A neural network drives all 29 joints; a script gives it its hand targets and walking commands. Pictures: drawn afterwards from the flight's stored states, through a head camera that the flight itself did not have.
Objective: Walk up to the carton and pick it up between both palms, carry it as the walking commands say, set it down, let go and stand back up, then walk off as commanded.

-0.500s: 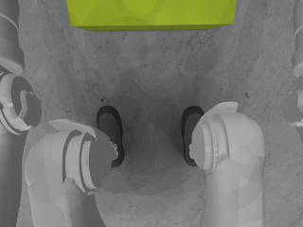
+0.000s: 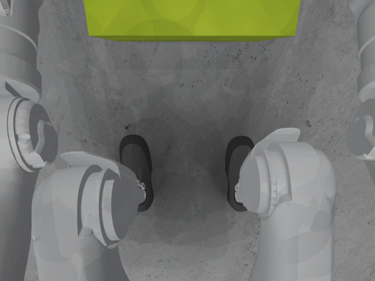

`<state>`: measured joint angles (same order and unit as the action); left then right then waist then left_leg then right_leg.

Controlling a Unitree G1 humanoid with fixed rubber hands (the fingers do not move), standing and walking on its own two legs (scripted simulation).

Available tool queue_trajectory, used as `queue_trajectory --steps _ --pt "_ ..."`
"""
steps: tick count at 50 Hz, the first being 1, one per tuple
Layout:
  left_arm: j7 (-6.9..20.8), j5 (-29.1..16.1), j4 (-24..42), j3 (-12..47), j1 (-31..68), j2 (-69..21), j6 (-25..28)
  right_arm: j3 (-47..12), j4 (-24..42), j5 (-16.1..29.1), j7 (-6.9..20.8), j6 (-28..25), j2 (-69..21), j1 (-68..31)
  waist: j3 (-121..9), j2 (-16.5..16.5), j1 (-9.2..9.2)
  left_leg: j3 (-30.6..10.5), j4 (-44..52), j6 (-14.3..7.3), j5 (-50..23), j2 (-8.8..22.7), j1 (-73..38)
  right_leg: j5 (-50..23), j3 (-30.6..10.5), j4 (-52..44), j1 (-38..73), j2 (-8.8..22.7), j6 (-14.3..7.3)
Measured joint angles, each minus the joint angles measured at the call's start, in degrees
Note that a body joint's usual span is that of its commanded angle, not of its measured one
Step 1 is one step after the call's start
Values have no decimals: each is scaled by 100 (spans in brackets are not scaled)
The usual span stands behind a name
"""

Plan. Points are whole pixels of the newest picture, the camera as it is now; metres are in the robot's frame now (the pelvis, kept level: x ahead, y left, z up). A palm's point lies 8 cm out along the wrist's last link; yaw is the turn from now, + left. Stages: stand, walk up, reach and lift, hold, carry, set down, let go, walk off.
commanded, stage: reach and lift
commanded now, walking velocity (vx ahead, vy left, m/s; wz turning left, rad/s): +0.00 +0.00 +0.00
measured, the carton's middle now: out of the picture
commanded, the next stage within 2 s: none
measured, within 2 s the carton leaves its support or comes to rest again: leaves its support in 1.42 s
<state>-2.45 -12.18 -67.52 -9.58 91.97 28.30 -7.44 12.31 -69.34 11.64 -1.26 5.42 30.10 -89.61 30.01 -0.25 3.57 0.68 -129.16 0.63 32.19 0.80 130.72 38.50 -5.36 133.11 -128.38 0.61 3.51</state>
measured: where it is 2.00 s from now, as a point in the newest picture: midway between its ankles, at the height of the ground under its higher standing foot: (189, 184)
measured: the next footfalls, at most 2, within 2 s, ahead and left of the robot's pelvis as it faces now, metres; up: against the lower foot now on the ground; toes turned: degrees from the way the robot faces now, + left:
none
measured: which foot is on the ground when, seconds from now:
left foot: down 0.00-1.00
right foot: down 0.00-1.00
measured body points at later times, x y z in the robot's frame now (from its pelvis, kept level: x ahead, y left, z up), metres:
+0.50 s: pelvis +0.00 +0.00 +0.00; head +0.39 -0.02 +0.21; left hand +0.59 +0.15 -0.20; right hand +0.55 -0.25 -0.20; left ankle +0.12 +0.12 -0.31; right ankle +0.09 -0.14 -0.31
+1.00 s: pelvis +0.00 +0.00 +0.00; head +0.39 -0.02 +0.21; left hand +0.59 +0.15 -0.20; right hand +0.55 -0.24 -0.20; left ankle +0.12 +0.12 -0.31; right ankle +0.09 -0.14 -0.31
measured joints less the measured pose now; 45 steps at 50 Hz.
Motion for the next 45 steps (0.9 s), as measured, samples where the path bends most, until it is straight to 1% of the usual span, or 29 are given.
queue_trajectory --steps 9,18,26,34,45 --pt "0 0 0 46 0 -162 2 -16 5 88 0 1 -32 0 0 0 0 0 0 1 0 0 0 0 0 0 0 1 0" --pt "-52 0 0 57 4 -399 38 -110 51 131 0 0 -295 0 0 0 0 0 0 1 0 0 0 0 0 0 0 1 0" --pt "-132 0 0 61 18 -417 64 -151 104 130 0 0 -420 -11 0 0 0 0 0 1 0 0 -1 0 1 0 0 1 0" --pt "-157 0 0 102 19 -418 78 -207 158 130 -45 -2 -555 -29 0 0 1 0 0 1 0 0 -1 0 1 0 0 1 0" --pt "-154 0 0 112 21 -420 79 -207 162 130 -38 3 -557 -30 0 0 1 0 0 1 2 -1 -1 0 1 0 0 1 -1"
